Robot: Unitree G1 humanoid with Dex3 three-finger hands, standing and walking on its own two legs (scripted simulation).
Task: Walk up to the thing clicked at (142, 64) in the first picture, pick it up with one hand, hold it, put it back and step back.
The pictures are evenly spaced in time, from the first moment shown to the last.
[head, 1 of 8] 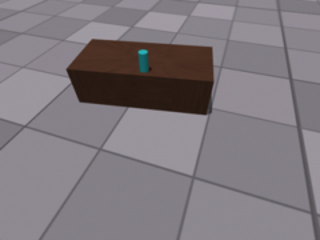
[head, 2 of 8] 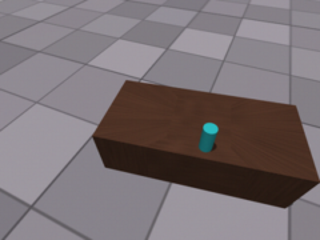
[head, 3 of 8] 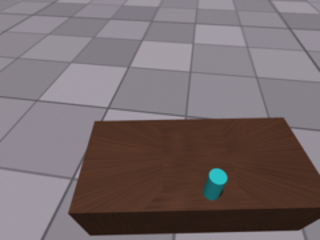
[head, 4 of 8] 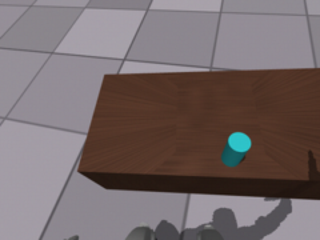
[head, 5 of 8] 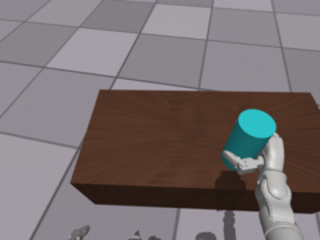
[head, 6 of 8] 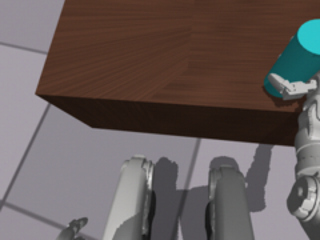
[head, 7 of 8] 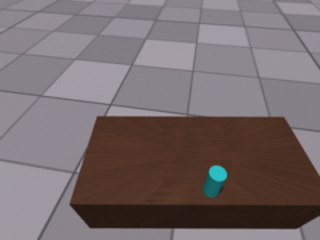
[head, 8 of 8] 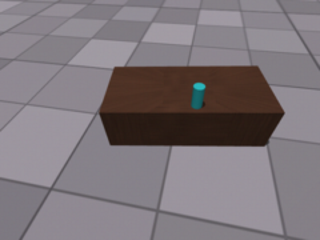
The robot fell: no
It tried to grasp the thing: yes
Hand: right
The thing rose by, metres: 0.36
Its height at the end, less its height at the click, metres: +0.00
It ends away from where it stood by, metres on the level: 0.01
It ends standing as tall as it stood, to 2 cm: yes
